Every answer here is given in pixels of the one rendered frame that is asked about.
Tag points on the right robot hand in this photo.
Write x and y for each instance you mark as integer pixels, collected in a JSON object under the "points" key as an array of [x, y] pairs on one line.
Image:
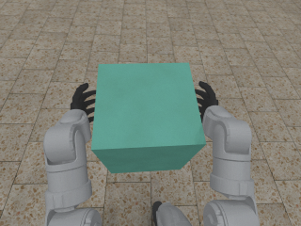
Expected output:
{"points": [[209, 98]]}

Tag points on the carton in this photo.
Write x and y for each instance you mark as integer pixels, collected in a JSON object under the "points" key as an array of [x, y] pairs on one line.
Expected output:
{"points": [[146, 117]]}

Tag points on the robot right upper arm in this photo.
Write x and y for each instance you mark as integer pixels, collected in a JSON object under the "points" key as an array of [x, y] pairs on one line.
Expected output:
{"points": [[229, 213]]}

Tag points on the right robot shin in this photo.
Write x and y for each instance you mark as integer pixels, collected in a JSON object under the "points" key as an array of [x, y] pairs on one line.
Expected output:
{"points": [[164, 204]]}

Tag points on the left robot forearm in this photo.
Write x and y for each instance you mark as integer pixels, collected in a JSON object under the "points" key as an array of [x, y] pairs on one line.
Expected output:
{"points": [[65, 157]]}

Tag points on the robot left upper arm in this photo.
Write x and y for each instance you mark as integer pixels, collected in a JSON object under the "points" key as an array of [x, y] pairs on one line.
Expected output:
{"points": [[77, 217]]}

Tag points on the left robot hand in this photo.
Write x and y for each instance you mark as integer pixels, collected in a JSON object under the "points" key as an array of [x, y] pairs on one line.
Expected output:
{"points": [[78, 100]]}

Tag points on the right robot thigh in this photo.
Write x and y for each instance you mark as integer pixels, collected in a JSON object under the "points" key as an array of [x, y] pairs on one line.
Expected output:
{"points": [[170, 215]]}

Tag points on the right robot forearm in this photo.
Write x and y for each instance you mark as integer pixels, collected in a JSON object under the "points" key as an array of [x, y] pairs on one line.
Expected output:
{"points": [[231, 155]]}

